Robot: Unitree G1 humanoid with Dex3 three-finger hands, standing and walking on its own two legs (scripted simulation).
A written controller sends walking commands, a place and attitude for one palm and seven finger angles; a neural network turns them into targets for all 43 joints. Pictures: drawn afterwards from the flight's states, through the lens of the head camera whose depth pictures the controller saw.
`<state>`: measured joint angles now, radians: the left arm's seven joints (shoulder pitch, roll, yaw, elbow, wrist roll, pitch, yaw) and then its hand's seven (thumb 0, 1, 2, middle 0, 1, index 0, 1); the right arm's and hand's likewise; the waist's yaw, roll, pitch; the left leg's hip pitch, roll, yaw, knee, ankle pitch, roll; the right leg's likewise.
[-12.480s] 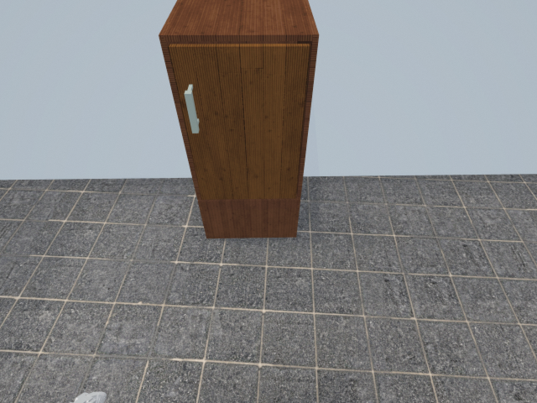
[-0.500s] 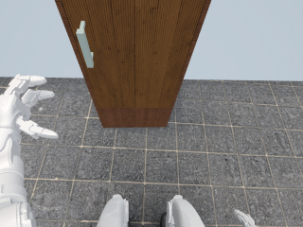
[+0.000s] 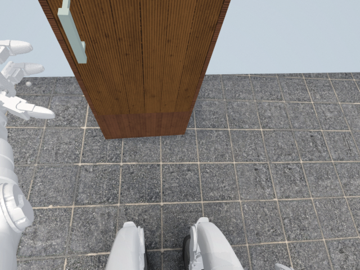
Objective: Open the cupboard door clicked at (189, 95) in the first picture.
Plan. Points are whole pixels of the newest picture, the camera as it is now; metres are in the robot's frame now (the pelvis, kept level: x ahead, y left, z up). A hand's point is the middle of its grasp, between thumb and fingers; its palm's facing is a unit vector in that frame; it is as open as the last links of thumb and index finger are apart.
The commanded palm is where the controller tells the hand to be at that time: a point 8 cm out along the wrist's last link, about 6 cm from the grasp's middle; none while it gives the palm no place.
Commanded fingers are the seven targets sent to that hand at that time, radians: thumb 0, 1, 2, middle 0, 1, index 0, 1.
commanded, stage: move the hooked fingers beside the handle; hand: left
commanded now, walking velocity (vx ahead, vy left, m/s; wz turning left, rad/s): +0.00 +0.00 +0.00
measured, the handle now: (74, 32) +0.62 +0.21 +0.06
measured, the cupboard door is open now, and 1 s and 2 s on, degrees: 0 0 0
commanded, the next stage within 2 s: slide the fingers in behind the handle in 1.26 s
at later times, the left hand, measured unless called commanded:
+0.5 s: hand (40, 47) +0.57 +0.28 +0.06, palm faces +0.07 -1.00 -0.03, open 14.0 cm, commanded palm +0.57 +0.30 +0.05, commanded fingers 0.00 -0.50 0.30 -0.30 -1.20 -0.30 -1.20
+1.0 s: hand (35, 52) +0.57 +0.29 +0.04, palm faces +0.05 -1.00 -0.01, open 14.0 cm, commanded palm +0.57 +0.30 +0.05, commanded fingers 0.00 -0.50 0.30 -0.30 -1.20 -0.30 -1.20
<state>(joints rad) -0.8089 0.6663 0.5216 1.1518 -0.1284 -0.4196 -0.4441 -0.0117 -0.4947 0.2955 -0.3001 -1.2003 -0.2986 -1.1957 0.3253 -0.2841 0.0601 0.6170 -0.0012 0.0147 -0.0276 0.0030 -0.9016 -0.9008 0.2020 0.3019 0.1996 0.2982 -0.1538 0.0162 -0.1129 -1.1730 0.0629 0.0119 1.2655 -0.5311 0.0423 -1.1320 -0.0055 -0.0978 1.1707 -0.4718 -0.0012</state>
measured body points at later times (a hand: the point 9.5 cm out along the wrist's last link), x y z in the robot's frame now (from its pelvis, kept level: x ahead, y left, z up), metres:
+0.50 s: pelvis +0.00 +0.00 -0.02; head +0.21 +0.05 +0.38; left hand +0.56 +0.33 +0.06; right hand -0.02 -0.26 -0.11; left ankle +0.03 +0.09 -0.63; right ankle +0.04 -0.13 -0.63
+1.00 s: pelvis +0.01 +0.01 -0.01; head +0.22 +0.07 +0.39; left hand +0.56 +0.35 +0.05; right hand +0.00 -0.25 -0.09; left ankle +0.03 +0.09 -0.63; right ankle +0.04 -0.13 -0.63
